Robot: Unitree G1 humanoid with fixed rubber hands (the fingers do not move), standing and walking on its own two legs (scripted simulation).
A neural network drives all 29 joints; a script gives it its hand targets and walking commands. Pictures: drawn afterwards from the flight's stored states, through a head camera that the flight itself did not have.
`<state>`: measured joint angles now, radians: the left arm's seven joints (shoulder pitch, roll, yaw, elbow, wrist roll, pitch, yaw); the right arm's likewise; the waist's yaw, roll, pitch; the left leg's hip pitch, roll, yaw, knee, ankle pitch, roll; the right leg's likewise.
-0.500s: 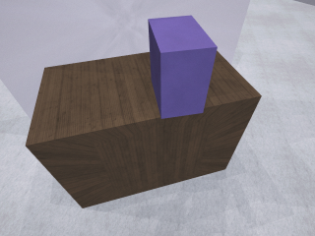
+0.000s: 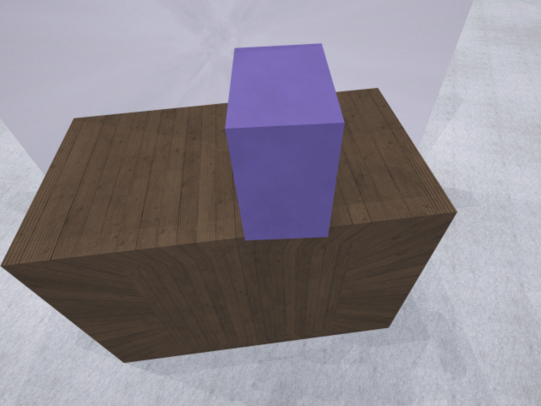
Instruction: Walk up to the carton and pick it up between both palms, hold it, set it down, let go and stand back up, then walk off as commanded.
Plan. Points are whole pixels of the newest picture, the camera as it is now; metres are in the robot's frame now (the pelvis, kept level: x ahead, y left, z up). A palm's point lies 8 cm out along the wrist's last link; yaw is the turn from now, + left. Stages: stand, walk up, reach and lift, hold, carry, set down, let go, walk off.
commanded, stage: walk up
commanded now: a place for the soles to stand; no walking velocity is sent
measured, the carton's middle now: (282, 144) +0.60 +0.03 +0.05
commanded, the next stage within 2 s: none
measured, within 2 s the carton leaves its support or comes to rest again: neither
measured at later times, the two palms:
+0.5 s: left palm out of the picture +0.12 +0.29 -0.11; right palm out of the picture +0.10 -0.36 -0.09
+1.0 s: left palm out of the picture +0.12 +0.25 -0.07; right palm out of the picture +0.19 -0.37 -0.12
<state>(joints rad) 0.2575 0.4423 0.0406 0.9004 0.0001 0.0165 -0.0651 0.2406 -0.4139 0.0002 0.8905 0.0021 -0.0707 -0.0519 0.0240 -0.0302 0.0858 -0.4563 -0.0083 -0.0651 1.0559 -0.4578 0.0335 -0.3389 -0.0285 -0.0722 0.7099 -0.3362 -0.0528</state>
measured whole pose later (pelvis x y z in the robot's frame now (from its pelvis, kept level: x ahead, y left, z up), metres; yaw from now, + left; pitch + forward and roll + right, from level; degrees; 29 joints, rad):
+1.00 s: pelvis +0.07 -0.08 +0.01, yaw +6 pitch -1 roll +2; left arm 0.22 0.41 0.04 0.88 0.00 -0.04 -0.02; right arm 0.19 -0.41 0.00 0.90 -0.01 -0.01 -0.04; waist 0.02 0.05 0.07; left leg -0.40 -0.02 -0.04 0.83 -0.41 0.04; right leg -0.33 -0.05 -0.10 0.64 -0.30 -0.05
